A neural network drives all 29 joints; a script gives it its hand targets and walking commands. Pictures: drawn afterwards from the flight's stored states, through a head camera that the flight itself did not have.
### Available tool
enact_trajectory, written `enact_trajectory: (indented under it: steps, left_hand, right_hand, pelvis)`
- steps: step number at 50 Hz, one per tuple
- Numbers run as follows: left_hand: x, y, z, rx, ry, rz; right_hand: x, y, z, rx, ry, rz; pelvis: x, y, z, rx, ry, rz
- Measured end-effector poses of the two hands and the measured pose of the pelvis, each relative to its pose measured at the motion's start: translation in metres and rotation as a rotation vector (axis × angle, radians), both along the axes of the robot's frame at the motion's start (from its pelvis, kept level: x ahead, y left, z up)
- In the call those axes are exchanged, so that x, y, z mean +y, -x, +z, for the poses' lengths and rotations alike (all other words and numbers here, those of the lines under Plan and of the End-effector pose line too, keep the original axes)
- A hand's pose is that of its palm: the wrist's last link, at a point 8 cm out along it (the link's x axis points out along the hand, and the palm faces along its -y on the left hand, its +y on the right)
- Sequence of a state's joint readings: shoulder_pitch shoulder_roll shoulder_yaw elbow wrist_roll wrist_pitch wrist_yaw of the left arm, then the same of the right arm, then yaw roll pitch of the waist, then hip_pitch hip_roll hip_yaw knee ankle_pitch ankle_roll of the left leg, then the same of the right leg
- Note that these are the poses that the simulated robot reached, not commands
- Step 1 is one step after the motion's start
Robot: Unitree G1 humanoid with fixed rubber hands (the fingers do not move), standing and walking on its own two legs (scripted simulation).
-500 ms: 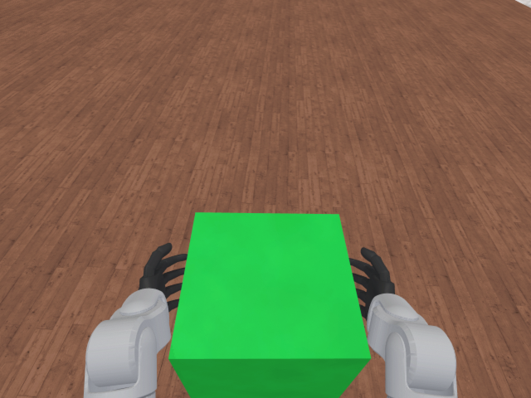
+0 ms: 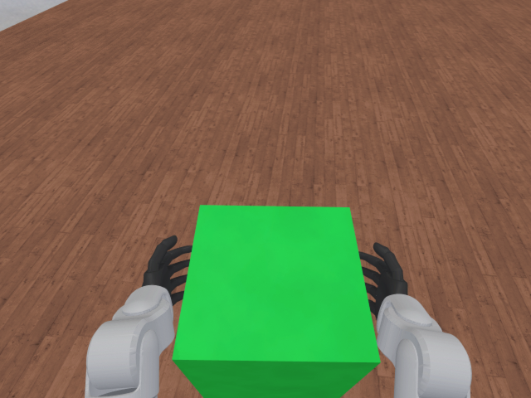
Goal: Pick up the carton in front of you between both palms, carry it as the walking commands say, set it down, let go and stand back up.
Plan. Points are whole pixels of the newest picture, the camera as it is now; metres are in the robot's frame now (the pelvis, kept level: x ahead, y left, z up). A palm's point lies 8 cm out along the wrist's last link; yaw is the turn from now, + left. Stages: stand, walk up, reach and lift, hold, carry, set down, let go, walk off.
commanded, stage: carry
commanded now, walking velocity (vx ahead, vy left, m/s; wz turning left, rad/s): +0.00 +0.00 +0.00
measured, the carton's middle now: (272, 309) +0.25 +0.00 +0.02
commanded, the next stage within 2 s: hold in 2.00 s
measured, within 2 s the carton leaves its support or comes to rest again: neither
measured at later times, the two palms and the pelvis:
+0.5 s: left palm (181, 179) +0.45 +0.16 +0.10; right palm (354, 181) +0.44 -0.14 +0.11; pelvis +0.21 +0.02 +0.02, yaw -2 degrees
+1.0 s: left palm (193, 184) +0.49 +0.16 +0.06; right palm (348, 190) +0.47 -0.14 +0.06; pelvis +0.21 +0.02 +0.01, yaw -3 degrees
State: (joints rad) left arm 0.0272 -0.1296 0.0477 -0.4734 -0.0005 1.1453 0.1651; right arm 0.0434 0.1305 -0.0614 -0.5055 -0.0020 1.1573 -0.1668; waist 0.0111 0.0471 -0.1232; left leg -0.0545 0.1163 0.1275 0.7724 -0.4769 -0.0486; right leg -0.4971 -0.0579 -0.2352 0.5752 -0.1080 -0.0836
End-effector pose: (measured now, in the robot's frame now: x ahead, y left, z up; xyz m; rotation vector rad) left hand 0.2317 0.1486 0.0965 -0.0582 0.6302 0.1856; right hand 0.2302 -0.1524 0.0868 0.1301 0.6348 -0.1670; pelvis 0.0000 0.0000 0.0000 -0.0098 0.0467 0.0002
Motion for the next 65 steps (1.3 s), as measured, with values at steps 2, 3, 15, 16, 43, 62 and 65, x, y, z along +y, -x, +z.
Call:
enact_trajectory:
  steps: [2, 3, 15, 16, 43, 62, 65]
  left_hand:
    - [-0.003, -0.019, -0.002, 0.046, 0.0, 0.016]
    - [-0.003, -0.027, -0.001, 0.062, -0.001, 0.025]
    - [-0.001, -0.137, 0.027, -0.027, 0.011, -0.008]
    - [0.001, -0.148, 0.027, -0.043, 0.017, -0.017]
    - [0.009, -0.255, -0.026, 0.065, -0.027, -0.1]
    - [0.004, -0.257, -0.051, 0.037, -0.064, -0.12]
    - [0.003, -0.255, -0.047, 0.018, -0.063, -0.118]
  right_hand:
    - [-0.002, -0.024, -0.002, 0.046, -0.007, 0.022]
    - [-0.002, -0.034, -0.002, 0.061, -0.008, 0.03]
    - [0.0, -0.136, 0.031, -0.027, 0.013, 0.0]
    - [0.002, -0.144, 0.033, -0.043, 0.02, -0.008]
    - [0.012, -0.241, -0.015, 0.063, 0.099, 0.01]
    - [0.006, -0.241, -0.04, 0.036, 0.141, 0.03]
    - [0.006, -0.24, -0.035, 0.017, 0.14, 0.027]
  pelvis:
    - [-0.006, -0.017, 0.008, 0.007, -0.014, 0.009]
    - [-0.008, -0.026, 0.013, 0.01, -0.02, 0.012]
    - [0.0, -0.139, 0.028, 0.0, -0.015, -0.01]
    - [0.003, -0.15, 0.025, -0.006, -0.005, -0.013]
    - [0.022, -0.221, 0.012, 0.01, -0.021, -0.053]
    - [0.019, -0.186, 0.015, -0.015, -0.011, -0.05]
    - [0.018, -0.183, 0.015, -0.014, -0.011, -0.051]
